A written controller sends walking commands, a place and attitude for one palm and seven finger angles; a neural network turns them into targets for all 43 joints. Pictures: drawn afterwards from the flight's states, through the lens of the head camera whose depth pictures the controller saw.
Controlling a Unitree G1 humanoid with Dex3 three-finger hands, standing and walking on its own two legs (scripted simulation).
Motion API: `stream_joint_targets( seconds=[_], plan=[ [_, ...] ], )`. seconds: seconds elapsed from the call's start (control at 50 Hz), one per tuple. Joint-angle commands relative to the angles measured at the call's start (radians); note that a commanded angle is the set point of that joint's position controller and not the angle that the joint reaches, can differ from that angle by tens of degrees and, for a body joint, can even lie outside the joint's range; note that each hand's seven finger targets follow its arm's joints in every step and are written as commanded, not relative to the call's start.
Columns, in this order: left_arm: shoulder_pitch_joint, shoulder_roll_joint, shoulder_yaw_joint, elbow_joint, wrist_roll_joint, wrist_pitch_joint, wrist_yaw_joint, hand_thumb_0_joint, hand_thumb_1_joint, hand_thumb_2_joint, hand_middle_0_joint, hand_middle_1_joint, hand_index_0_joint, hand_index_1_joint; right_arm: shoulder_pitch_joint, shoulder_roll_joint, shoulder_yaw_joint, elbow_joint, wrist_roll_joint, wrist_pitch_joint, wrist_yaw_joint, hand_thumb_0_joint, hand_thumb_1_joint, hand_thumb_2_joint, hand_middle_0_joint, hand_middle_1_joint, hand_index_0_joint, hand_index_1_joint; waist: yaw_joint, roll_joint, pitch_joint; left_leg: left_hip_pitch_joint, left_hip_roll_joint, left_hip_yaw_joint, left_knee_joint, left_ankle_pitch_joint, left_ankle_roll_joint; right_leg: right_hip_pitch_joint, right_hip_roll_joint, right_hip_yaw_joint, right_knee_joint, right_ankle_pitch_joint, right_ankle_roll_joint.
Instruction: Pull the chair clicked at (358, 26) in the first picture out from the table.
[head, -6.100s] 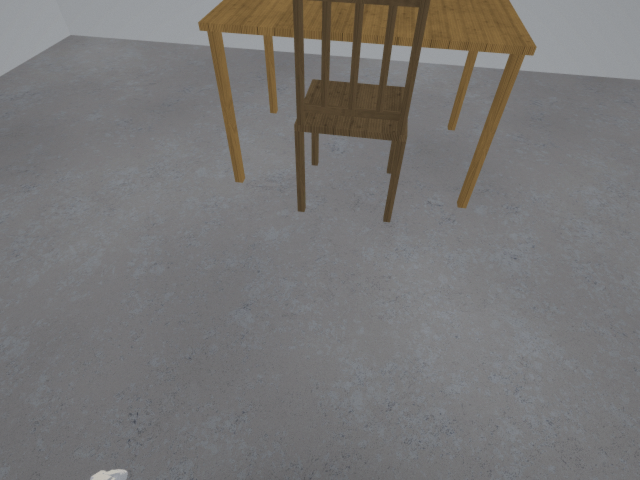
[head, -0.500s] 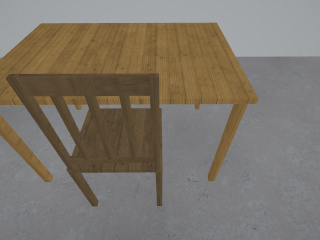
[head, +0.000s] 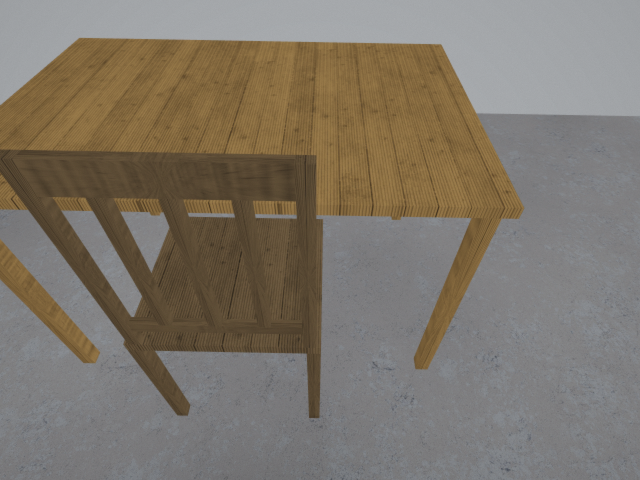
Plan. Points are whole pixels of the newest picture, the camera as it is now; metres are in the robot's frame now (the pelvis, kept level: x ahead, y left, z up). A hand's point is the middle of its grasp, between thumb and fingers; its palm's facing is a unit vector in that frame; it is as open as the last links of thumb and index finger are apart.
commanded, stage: come to a stop and stand still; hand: left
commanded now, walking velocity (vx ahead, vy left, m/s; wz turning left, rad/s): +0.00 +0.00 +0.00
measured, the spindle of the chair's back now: (196, 270) +0.45 +0.24 -0.06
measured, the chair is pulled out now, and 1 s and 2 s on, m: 0.00 0.00 0.00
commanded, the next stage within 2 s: look again from close up in 0.36 s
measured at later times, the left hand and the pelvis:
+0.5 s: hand out of the picture -0.02 +0.18 -0.17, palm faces +0.03 -0.98 -0.20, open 7.4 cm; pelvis +0.01 +0.02 +0.00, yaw -1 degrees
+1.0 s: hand out of the picture +0.02 +0.25 -0.18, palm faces -0.03 -0.97 -0.22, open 7.4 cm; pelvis -0.01 +0.06 +0.00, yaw -2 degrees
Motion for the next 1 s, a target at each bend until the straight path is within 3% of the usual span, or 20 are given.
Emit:
stream_joint_targets(
  seconds=[0.0, 0.24, 0.42, 0.44, 0.46, 0.48, 0.5, 0.54, 0.58, 0.64, 0.7, 0.76, 0.86, 0.96, 0.98],
  plan=[
    [0.105, 0.098, 0.010, -0.001, -0.002, -0.006, 0.007, 0.000, 0.900, 0.900, -0.200, -0.300, -0.200, -0.300, 0.055, -0.081, -0.013, -0.025, 0.007, -0.016, -0.002, 0.000, -0.900, -0.900, 0.200, 0.300, 0.200, 0.300, 0.000, -0.025, 0.084, 0.085, 0.031, -0.033, -0.017, 0.230, 0.062, -0.163, -0.136, 0.095, -0.095, 0.448, 0.045],
    [0.094, 0.111, 0.007, -0.004, -0.001, -0.005, 0.001, 0.000, 0.900, 0.900, -0.200, -0.300, -0.200, -0.300, 0.024, -0.112, -0.010, -0.045, 0.004, -0.022, 0.000, 0.000, -0.900, -0.900, 0.200, 0.300, 0.200, 0.300, 0.002, 0.010, 0.069, 0.118, 0.038, -0.054, -0.060, 0.246, 0.068, -0.155, -0.134, 0.097, -0.111, 0.331, 0.030],
    [0.088, 0.122, 0.005, -0.006, -0.002, -0.006, 0.000, 0.000, 0.900, 0.900, -0.200, -0.300, -0.200, -0.300, 0.019, -0.123, -0.008, -0.048, 0.005, -0.024, 0.003, 0.000, -0.900, -0.900, 0.200, 0.300, 0.200, 0.300, 0.003, -0.011, 0.054, 0.121, 0.037, -0.062, -0.068, 0.256, 0.071, -0.139, -0.139, 0.092, -0.115, 0.327, 0.032],
    [0.136, 0.147, 0.000, -0.016, 0.027, -0.053, 0.032, 0.000, 0.900, 0.900, -0.200, -0.300, -0.200, -0.300, -0.085, -0.156, -0.008, -0.128, 0.008, -0.045, 0.026, 0.000, -0.900, -0.900, 0.200, 0.300, 0.200, 0.300, 0.038, -0.029, 0.124, -0.009, 0.020, 0.000, 0.187, 0.210, 0.050, -0.227, -0.202, 0.182, -0.136, 0.773, 0.085],
    [0.097, 0.193, 0.015, -0.063, 0.026, -0.062, 0.026, 0.000, 0.900, 0.900, -0.200, -0.300, -0.200, -0.300, -0.029, -0.094, -0.009, -0.161, 0.005, -0.035, 0.036, 0.000, -0.900, -0.900, 0.200, 0.300, 0.200, 0.300, -0.022, -0.090, 0.088, -0.077, -0.017, -0.018, 0.183, -0.088, 0.067, -0.155, -0.231, 0.161, -0.058, 0.870, 0.049],
    [0.059, 0.207, 0.017, -0.088, 0.024, -0.066, 0.021, 0.000, 0.900, 0.900, -0.200, -0.300, -0.200, -0.300, 0.007, -0.105, -0.011, -0.161, -0.006, -0.031, 0.038, 0.000, -0.900, -0.900, 0.200, 0.300, 0.200, 0.300, -0.028, -0.095, 0.038, -0.070, -0.023, 0.012, 0.153, -0.081, 0.076, -0.100, -0.231, 0.137, -0.011, 0.929, 0.014],
    [0.051, 0.191, 0.014, -0.105, 0.015, -0.066, 0.016, 0.000, 0.900, 0.900, -0.200, -0.300, -0.200, -0.300, 0.045, -0.109, -0.013, -0.166, -0.002, -0.035, 0.034, 0.000, -0.900, -0.900, 0.200, 0.300, 0.200, 0.300, -0.042, -0.130, -0.024, -0.033, -0.033, 0.002, 0.142, -0.057, 0.081, -0.091, -0.206, 0.113, 0.029, 0.873, -0.007],
    [0.053, 0.173, 0.012, -0.128, 0.006, -0.060, 0.014, 0.000, 0.900, 0.900, -0.200, -0.300, -0.200, -0.300, 0.062, -0.138, -0.015, -0.168, 0.000, -0.045, 0.028, 0.000, -0.900, -0.900, 0.200, 0.300, 0.200, 0.300, -0.036, -0.083, -0.070, 0.020, -0.013, -0.026, 0.106, 0.148, 0.096, -0.092, -0.154, 0.096, 0.088, 0.756, -0.006],
    [0.071, 0.168, 0.011, -0.135, 0.005, -0.041, 0.011, 0.000, 0.900, 0.900, -0.200, -0.300, -0.200, -0.300, 0.035, -0.150, -0.014, -0.167, -0.001, -0.046, 0.023, 0.000, -0.900, -0.900, 0.200, 0.300, 0.200, 0.300, -0.010, 0.060, -0.045, 0.039, 0.006, -0.032, 0.115, 0.284, 0.102, -0.127, -0.130, 0.091, 0.085, 0.582, 0.003],
    [0.052, 0.164, 0.007, -0.145, 0.006, -0.019, 0.007, 0.000, 0.900, 0.900, -0.200, -0.300, -0.200, -0.300, 0.002, -0.161, -0.015, -0.184, 0.001, -0.033, 0.026, 0.000, -0.900, -0.900, 0.200, 0.300, 0.200, 0.300, -0.004, -0.003, 0.059, -0.027, 0.021, -0.070, 0.061, 0.146, 0.103, -0.196, -0.106, 0.092, 0.029, 0.235, 0.005],
    [0.039, 0.171, 0.006, -0.157, 0.010, -0.008, 0.001, 0.000, 0.900, 0.900, -0.200, -0.300, -0.200, -0.300, -0.012, -0.173, -0.017, -0.188, -0.003, -0.029, 0.032, 0.000, -0.900, -0.900, 0.200, 0.300, 0.200, 0.300, 0.002, 0.018, 0.116, -0.074, 0.017, -0.097, -0.002, -0.005, 0.108, -0.230, -0.092, 0.093, 0.005, 0.033, 0.006],
    [0.034, 0.177, 0.006, -0.164, 0.009, -0.004, -0.002, 0.000, 0.900, 0.900, -0.200, -0.300, -0.200, -0.300, -0.013, -0.185, -0.020, -0.191, -0.004, -0.031, 0.035, 0.000, -0.900, -0.900, 0.200, 0.300, 0.200, 0.300, 0.005, 0.039, 0.076, -0.055, 0.025, -0.119, -0.048, -0.056, 0.113, -0.221, -0.088, 0.078, 0.016, -0.007, 0.014],
    [0.036, 0.186, 0.006, -0.158, 0.009, -0.005, -0.007, 0.000, 0.900, 0.900, -0.200, -0.300, -0.200, -0.300, -0.013, -0.200, -0.022, -0.187, -0.001, -0.041, 0.033, 0.000, -0.900, -0.900, 0.200, 0.300, 0.200, 0.300, 0.011, 0.056, 0.002, 0.011, 0.046, -0.136, -0.075, 0.028, 0.124, -0.196, -0.093, 0.060, 0.029, 0.041, 0.029],
    [0.035, 0.196, 0.005, -0.142, 0.009, -0.008, -0.008, 0.000, 0.900, 0.900, -0.200, -0.300, -0.200, -0.300, -0.021, -0.198, -0.021, -0.174, 0.004, -0.043, 0.032, 0.000, -0.900, -0.900, 0.200, 0.300, 0.200, 0.300, 0.011, 0.017, 0.014, 0.030, 0.035, -0.108, -0.065, 0.075, 0.116, -0.198, -0.114, 0.075, -0.008, 0.089, 0.036],
    [0.040, 0.196, 0.005, -0.140, 0.011, -0.010, -0.009, 0.000, 0.900, 0.900, -0.200, -0.300, -0.200, -0.300, -0.026, -0.190, -0.020, -0.168, 0.007, -0.044, 0.032, 0.000, -0.900, -0.900, 0.200, 0.300, 0.200, 0.300, 0.013, -0.013, 0.024, 0.029, 0.032, -0.099, -0.063, 0.075, 0.116, -0.199, -0.115, 0.080, -0.020, 0.100, 0.037]
  ],
)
